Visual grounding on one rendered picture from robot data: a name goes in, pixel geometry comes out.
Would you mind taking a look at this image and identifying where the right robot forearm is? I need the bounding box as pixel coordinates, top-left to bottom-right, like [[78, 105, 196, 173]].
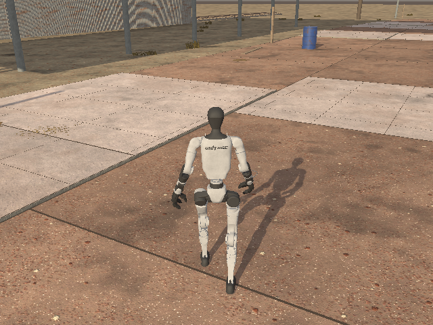
[[242, 162, 254, 185]]

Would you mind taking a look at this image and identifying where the robot foot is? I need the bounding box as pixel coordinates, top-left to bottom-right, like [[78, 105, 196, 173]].
[[226, 276, 236, 294], [200, 251, 210, 267]]

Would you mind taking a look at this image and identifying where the robot right upper arm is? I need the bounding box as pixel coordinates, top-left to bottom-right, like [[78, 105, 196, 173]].
[[230, 136, 249, 173]]

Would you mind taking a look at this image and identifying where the robot left foot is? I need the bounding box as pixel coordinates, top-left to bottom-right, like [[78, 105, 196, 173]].
[[200, 251, 210, 267]]

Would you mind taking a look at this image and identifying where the robot left upper arm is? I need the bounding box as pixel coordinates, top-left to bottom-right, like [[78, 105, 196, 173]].
[[183, 137, 202, 175]]

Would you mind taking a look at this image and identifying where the left robot hand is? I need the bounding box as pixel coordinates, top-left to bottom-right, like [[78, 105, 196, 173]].
[[171, 192, 187, 209]]

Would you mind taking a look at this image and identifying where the left robot forearm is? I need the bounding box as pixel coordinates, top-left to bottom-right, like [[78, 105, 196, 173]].
[[174, 164, 189, 194]]

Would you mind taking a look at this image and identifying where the robot right foot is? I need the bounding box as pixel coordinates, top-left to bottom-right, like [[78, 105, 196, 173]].
[[226, 276, 236, 294]]

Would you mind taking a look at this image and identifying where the right robot hand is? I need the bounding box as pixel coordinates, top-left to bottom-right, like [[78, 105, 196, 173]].
[[238, 181, 254, 194]]

